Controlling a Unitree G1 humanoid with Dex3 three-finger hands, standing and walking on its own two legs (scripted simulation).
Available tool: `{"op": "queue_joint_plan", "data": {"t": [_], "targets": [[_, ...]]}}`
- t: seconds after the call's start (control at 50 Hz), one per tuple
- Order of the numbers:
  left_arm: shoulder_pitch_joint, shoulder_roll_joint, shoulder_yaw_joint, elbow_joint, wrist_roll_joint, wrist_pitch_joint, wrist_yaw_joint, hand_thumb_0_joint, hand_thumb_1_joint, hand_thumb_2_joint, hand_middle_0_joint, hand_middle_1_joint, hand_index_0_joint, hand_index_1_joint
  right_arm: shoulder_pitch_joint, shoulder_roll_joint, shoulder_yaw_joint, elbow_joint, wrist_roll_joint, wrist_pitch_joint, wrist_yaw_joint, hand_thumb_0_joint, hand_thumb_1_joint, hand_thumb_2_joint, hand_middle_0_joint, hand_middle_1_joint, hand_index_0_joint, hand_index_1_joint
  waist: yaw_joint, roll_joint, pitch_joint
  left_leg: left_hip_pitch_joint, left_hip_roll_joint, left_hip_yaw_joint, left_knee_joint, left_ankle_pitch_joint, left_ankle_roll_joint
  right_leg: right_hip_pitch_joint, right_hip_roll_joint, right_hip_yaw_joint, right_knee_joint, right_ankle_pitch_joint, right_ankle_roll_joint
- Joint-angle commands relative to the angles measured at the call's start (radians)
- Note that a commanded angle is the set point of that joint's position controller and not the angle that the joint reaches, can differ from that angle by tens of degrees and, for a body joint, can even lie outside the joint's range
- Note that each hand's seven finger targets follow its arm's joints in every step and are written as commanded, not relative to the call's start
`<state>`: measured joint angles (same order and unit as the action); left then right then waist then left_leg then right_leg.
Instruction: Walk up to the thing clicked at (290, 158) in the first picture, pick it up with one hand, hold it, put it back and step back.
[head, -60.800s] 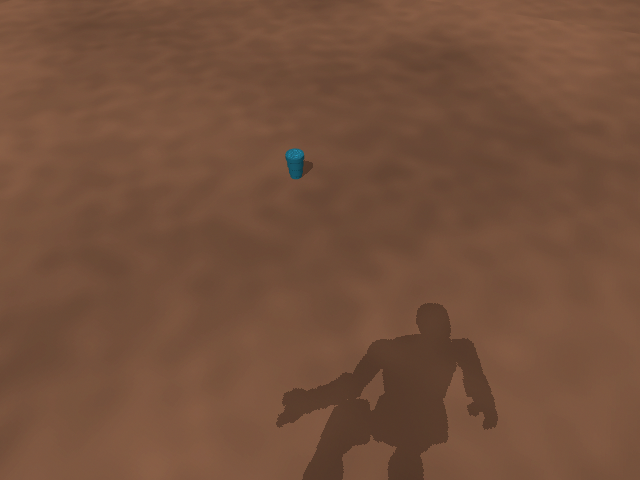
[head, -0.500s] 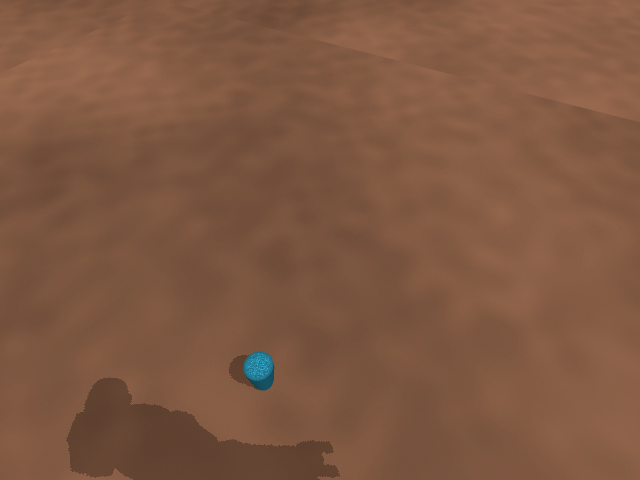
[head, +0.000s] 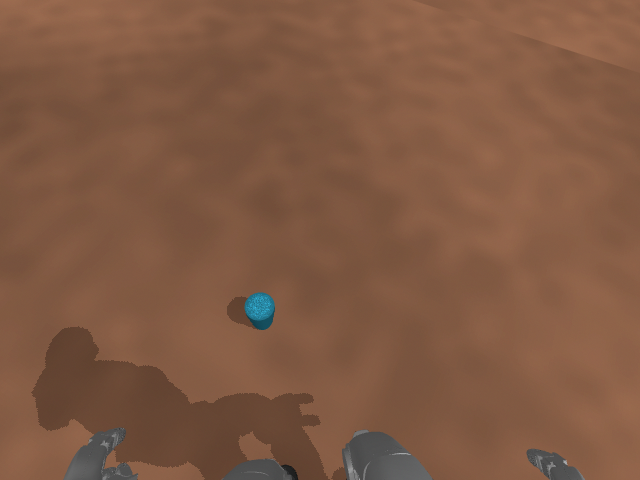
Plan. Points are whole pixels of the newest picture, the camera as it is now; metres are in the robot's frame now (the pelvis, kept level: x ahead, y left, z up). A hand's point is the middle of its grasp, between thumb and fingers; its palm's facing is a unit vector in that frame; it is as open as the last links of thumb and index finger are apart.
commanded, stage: step back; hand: left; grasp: from above
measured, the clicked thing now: (261, 314) +0.56 +0.14 -0.70
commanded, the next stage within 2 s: none
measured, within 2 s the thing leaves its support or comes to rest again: neither
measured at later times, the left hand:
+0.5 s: hand out of the picture +0.02 +0.26 -0.14, palm faces +0.01 -0.92 -0.38, open 7.4 cm
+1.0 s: hand out of the picture -0.17 +0.27 -0.16, palm faces -0.07 -0.91 -0.40, open 7.4 cm
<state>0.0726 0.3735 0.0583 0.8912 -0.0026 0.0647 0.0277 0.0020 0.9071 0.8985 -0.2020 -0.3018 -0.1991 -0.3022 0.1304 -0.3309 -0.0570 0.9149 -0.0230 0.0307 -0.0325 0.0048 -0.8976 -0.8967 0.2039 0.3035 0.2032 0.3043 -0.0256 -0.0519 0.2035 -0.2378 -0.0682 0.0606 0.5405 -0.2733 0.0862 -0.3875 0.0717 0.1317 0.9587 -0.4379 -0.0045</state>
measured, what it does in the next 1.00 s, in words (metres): walks backwards: right foot, then left foot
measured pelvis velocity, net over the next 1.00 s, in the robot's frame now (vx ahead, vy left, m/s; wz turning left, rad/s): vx -0.27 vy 0.00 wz -0.07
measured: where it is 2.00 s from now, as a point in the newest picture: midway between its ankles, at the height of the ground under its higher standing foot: outside the picture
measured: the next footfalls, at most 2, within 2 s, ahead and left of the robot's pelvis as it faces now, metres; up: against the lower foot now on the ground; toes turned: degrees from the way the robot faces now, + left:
right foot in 0.12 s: +0.03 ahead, -0.10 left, +0.00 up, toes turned +2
left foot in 0.54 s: -0.13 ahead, +0.14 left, +0.00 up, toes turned -1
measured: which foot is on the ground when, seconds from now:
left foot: down 0.00-0.20, up 0.22-0.52, down 0.54-1.00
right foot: up 0.00-0.10, down 0.12-0.58, up 0.60-0.96, down 0.98-1.00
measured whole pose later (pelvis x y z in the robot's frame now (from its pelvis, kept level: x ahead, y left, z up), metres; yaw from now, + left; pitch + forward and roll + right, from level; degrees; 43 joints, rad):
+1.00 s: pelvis -0.27 +0.00 -0.02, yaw -4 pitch -4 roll -2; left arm 0.19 0.38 0.10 0.86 0.03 0.06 -0.01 0.00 0.91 0.90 -0.20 -0.30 -0.20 -0.30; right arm 0.07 -0.41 -0.06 0.79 -0.02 0.03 -0.02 0.00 -0.90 -0.90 0.21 0.30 0.20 0.30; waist 0.01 0.04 0.21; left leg -0.41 0.09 0.00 0.70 -0.23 -0.02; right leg -0.23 0.05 0.04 0.66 -0.38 0.00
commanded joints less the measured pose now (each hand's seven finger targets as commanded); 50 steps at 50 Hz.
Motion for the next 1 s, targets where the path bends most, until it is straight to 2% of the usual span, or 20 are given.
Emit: {"op": "queue_joint_plan", "data": {"t": [0.0,0.08,0.14,0.2,0.22,0.3,0.44,0.48,0.52,0.54,0.56,0.58,0.6,0.64,0.66,0.82,0.88,0.94,0.96,0.98], "targets": [[0.026,0.172,0.052,-0.078,0.014,-0.023,0.011,0.000,0.900,0.900,-0.200,-0.300,-0.200,-0.300,0.044,-0.253,-0.068,-0.071,0.006,-0.014,-0.023,0.000,-0.900,-0.900,0.200,0.300,0.200,0.300,-0.020,0.144,-0.246,0.286,0.283,-0.249,-0.059,0.633,0.005,-0.037,-0.039,-0.036,-0.199,0.022,0.004],[0.095,0.172,0.065,-0.059,0.026,-0.032,0.000,0.000,0.900,0.900,-0.200,-0.300,-0.200,-0.300,-0.025,-0.272,-0.069,-0.094,0.007,-0.015,-0.011,0.000,-0.900,-0.900,0.200,0.300,0.200,0.300,0.010,0.139,-0.254,0.144,0.323,-0.310,-0.083,0.402,0.040,0.106,-0.061,-0.073,-0.343,0.084,-0.031],[0.138,0.186,0.075,-0.049,0.032,-0.043,-0.005,0.000,0.900,0.900,-0.200,-0.300,-0.200,-0.300,-0.062,-0.266,-0.066,-0.101,0.019,-0.016,-0.004,0.000,-0.900,-0.900,0.200,0.300,0.200,0.300,0.038,0.030,-0.256,-0.002,0.266,-0.277,-0.018,0.250,-0.002,0.219,-0.097,-0.007,-0.416,0.313,-0.099],[0.043,0.273,0.092,-0.120,0.037,-0.046,-0.011,0.000,0.900,0.900,-0.200,-0.300,-0.200,-0.300,-0.049,-0.223,-0.058,-0.087,0.016,-0.005,0.003,0.000,-0.900,-0.900,0.200,0.300,0.200,0.300,0.045,-0.258,-0.148,-0.073,-0.027,-0.115,0.436,-0.273,-0.104,0.014,-0.436,0.423,-0.646,0.355,-0.326],[0.025,0.266,0.093,-0.143,0.038,-0.050,-0.008,0.000,0.900,0.900,-0.200,-0.300,-0.200,-0.300,-0.025,-0.234,-0.057,-0.085,0.012,-0.001,0.006,0.000,-0.900,-0.900,0.200,0.300,0.200,0.300,0.042,-0.197,-0.129,-0.105,-0.035,-0.175,0.565,-0.339,-0.099,-0.005,-0.452,0.432,-0.664,0.373,-0.343],[-0.011,0.211,0.089,-0.168,0.035,-0.053,0.004,0.000,0.900,0.900,-0.200,-0.300,-0.200,-0.300,0.043,-0.238,-0.045,-0.055,0.020,-0.004,0.013,0.000,-0.900,-0.900,0.200,0.300,0.200,0.300,0.027,-0.030,-0.161,-0.154,-0.075,-0.210,0.670,-0.214,-0.094,0.044,-0.290,0.184,-0.614,0.395,-0.228],[0.105,0.215,0.086,-0.179,0.045,-0.033,-0.003,0.000,0.900,0.900,-0.200,-0.300,-0.200,-0.300,0.051,-0.214,-0.027,-0.092,0.015,-0.020,0.000,0.000,-0.900,-0.900,0.200,0.300,0.200,0.300,0.078,-0.142,-0.313,-0.173,0.025,-0.108,0.190,-0.275,-0.112,0.413,-0.275,0.109,-0.493,0.560,-0.198],[0.069,0.231,0.086,-0.193,0.038,-0.021,-0.005,0.000,0.900,0.900,-0.200,-0.300,-0.200,-0.300,0.120,-0.210,-0.035,-0.069,0.009,-0.022,0.001,0.000,-0.900,-0.900,0.200,0.300,0.200,0.300,0.039,-0.167,-0.337,-0.072,0.041,-0.085,-0.030,-0.132,-0.097,0.398,-0.260,0.087,-0.432,0.593,-0.168],[0.049,0.220,0.074,-0.206,0.023,-0.005,-0.014,0.000,0.900,0.900,-0.200,-0.300,-0.200,-0.300,0.150,-0.233,-0.051,-0.052,-0.007,-0.025,0.000,0.000,-0.900,-0.900,0.200,0.300,0.200,0.300,0.009,-0.091,-0.303,0.070,0.060,-0.100,-0.165,0.112,-0.074,0.204,-0.208,0.050,-0.385,0.436,-0.090],[0.053,0.184,0.066,-0.216,0.020,-0.004,-0.017,0.000,0.900,0.900,-0.200,-0.300,-0.200,-0.300,0.142,-0.299,-0.069,-0.062,-0.020,-0.026,0.001,0.000,-0.900,-0.900,0.200,0.300,0.200,0.300,0.000,0.071,-0.301,0.134,0.215,-0.313,-0.201,0.069,-0.023,0.036,-0.122,0.015,-0.296,0.232,-0.050],[0.027,0.173,0.069,-0.227,0.021,-0.010,-0.013,0.000,0.900,0.900,-0.200,-0.300,-0.200,-0.300,0.065,-0.415,-0.091,-0.087,-0.026,-0.023,0.010,0.000,-0.900,-0.900,0.200,0.300,0.200,0.300,-0.002,0.299,-0.235,0.086,0.432,-0.562,-0.264,0.131,0.100,-0.138,0.051,-0.080,-0.113,-0.099,-0.007],[-0.045,0.213,0.091,-0.235,0.040,-0.012,-0.002,0.000,0.900,0.900,-0.200,-0.300,-0.200,-0.300,0.022,-0.456,-0.100,-0.112,-0.015,-0.027,0.008,0.000,-0.900,-0.900,0.200,0.300,0.200,0.300,-0.047,0.322,-0.179,-0.124,0.530,-0.646,-0.293,0.129,0.228,-0.063,0.008,0.053,0.103,-0.192,0.010],[-0.029,0.233,0.093,-0.214,0.042,-0.012,-0.003,0.000,0.900,0.900,-0.200,-0.300,-0.200,-0.300,-0.053,-0.418,-0.088,-0.122,-0.019,-0.037,0.001,0.000,-0.900,-0.900,0.200,0.300,0.200,0.300,-0.004,0.268,-0.141,-0.186,0.521,-0.592,-0.279,0.168,0.225,-0.036,-0.005,0.083,0.236,-0.152,0.003],[0.072,0.188,0.093,-0.166,0.014,-0.007,-0.012,0.000,0.900,0.900,-0.200,-0.300,-0.200,-0.300,-0.114,-0.307,-0.047,-0.137,-0.032,-0.041,0.000,0.000,-0.900,-0.900,0.200,0.300,0.200,0.300,0.072,0.169,-0.125,-0.087,0.310,-0.299,-0.189,0.363,0.095,-0.096,0.052,0.095,0.294,-0.036,-0.018],[0.122,0.187,0.093,-0.152,0.011,-0.004,-0.016,0.000,0.900,0.900,-0.200,-0.300,-0.200,-0.300,-0.101,-0.291,-0.049,-0.135,-0.024,-0.042,-0.003,0.000,-0.900,-0.900,0.200,0.300,0.200,0.300,0.091,0.170,-0.133,-0.030,0.282,-0.253,-0.167,0.395,0.070,-0.131,0.061,0.089,0.318,-0.007,-0.020],[0.105,0.174,0.083,-0.176,0.026,-0.020,-0.017,0.000,0.900,0.900,-0.200,-0.300,-0.200,-0.300,0.064,-0.304,-0.069,-0.146,-0.006,-0.038,-0.010,0.000,-0.900,-0.900,0.200,0.300,0.200,0.300,-0.016,0.220,-0.242,0.257,0.337,-0.266,-0.054,0.494,0.163,-0.120,-0.023,-0.005,-0.026,-0.066,0.051],[0.139,0.175,0.084,-0.149,0.027,-0.027,-0.025,0.000,0.900,0.900,-0.200,-0.300,-0.200,-0.300,0.021,-0.324,-0.074,-0.171,-0.008,-0.026,-0.006,0.000,-0.900,-0.900,0.200,0.300,0.200,0.300,-0.001,0.261,-0.280,0.167,0.325,-0.254,-0.022,0.435,0.134,0.030,-0.060,-0.078,-0.255,-0.031,0.023],[0.271,0.179,0.089,-0.080,0.036,-0.032,-0.030,0.000,0.900,0.900,-0.200,-0.300,-0.200,-0.300,-0.056,-0.319,-0.068,-0.192,0.008,-0.009,-0.003,0.000,-0.900,-0.900,0.200,0.300,0.200,0.300,0.066,0.225,-0.315,0.022,0.284,-0.219,0.060,0.281,0.064,0.229,-0.058,-0.111,-0.555,0.214,-0.021],[0.251,0.235,0.103,-0.090,0.048,-0.038,-0.032,0.000,0.900,0.900,-0.200,-0.300,-0.200,-0.300,-0.046,-0.281,-0.057,-0.197,0.018,-0.007,-0.002,0.000,-0.900,-0.900,0.200,0.300,0.200,0.300,0.056,0.116,-0.303,-0.112,0.213,-0.187,0.127,0.153,0.006,0.283,-0.124,0.026,-0.546,0.241,-0.054],[0.227,0.308,0.124,-0.111,0.053,-0.041,-0.034,0.000,0.900,0.900,-0.200,-0.300,-0.200,-0.300,-0.017,-0.231,-0.040,-0.209,0.024,-0.007,-0.003,0.000,-0.900,-0.900,0.200,0.300,0.200,0.300,0.050,-0.107,-0.272,-0.299,0.061,-0.133,0.281,-0.115,-0.056,0.307,-0.290,0.268,-0.570,0.284,-0.121]]}}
